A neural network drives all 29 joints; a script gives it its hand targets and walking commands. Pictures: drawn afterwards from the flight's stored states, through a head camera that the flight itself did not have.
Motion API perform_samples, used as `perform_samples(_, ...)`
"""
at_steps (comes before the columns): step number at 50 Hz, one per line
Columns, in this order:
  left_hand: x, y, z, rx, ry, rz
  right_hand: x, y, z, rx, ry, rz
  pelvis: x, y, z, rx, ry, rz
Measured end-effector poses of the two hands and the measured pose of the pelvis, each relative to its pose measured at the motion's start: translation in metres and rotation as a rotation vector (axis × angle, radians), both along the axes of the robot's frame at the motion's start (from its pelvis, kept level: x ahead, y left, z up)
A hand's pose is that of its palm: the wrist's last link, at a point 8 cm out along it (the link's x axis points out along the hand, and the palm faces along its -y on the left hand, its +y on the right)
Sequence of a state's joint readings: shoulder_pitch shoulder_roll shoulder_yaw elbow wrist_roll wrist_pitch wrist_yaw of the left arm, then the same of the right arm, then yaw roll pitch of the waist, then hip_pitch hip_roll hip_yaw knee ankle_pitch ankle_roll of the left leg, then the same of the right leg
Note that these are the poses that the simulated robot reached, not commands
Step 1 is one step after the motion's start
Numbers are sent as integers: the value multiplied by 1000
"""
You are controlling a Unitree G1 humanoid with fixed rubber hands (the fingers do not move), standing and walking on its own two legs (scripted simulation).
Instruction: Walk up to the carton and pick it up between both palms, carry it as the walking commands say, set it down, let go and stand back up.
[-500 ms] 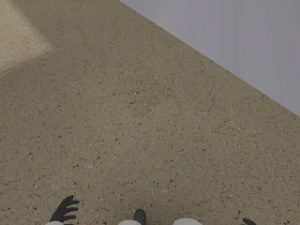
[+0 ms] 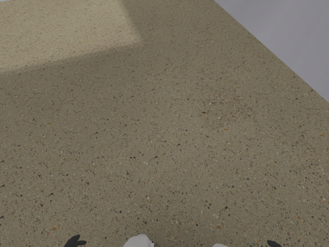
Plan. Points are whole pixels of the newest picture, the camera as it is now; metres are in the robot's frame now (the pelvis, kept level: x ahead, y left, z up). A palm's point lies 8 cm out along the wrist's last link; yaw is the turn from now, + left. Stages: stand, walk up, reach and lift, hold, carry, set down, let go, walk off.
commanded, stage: walk up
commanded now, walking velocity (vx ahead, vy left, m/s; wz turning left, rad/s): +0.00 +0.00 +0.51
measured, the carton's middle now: out of the picture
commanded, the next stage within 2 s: none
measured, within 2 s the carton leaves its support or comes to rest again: neither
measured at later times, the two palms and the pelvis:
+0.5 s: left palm out of the picture -0.01 +0.28 -0.08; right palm out of the picture +0.05 -0.26 -0.11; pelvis -0.06 -0.01 +0.02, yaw +10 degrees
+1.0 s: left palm out of the picture -0.12 +0.35 -0.11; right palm out of the picture +0.07 -0.16 -0.11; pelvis -0.10 +0.06 +0.01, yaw +25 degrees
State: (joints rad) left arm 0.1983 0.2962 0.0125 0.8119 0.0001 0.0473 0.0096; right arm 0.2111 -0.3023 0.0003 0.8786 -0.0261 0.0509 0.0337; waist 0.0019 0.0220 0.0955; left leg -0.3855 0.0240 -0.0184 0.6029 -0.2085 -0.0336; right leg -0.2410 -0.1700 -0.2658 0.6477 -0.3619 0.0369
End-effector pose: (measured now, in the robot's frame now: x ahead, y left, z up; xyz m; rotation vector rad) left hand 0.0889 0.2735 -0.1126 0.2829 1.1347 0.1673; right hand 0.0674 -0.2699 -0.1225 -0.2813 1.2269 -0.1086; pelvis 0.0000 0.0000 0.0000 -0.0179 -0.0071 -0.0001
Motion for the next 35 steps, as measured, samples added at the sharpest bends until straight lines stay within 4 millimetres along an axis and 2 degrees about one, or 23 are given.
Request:
perform_samples(2,-10,7,-7,-17,13,14,-1,11,2,-10,-6,12,-6,8,-1,-9,-26,9)
perform_samples(5,-20,12,-4,-36,25,28,-6,20,14,-27,2,19,-13,14,8,-27,-6,31)
perform_samples(12,-33,12,6,-49,-5,48,-9,17,32,-61,-28,39,-28,14,19,-41,36,74)
perform_samples(16,-40,7,12,-34,-42,55,-19,9,27,-57,-29,51,-42,6,17,-27,33,98)
perform_samples(19,-62,4,17,-3,-43,89,-22,5,16,-31,-26,84,-53,-3,14,9,16,118)
perform_samples(22,-90,5,28,21,-26,133,-21,9,15,3,-21,126,-60,-6,20,33,-12,140)
perform_samples(25,-100,9,36,43,-29,156,-19,13,11,32,-21,151,-63,-6,21,49,-22,169)
perform_samples(30,-104,23,41,54,-81,211,-12,27,8,41,8,216,-64,1,20,35,7,262)
perform_samples(35,-144,43,30,41,-75,318,5,59,7,30,19,329,-72,20,15,16,16,353)
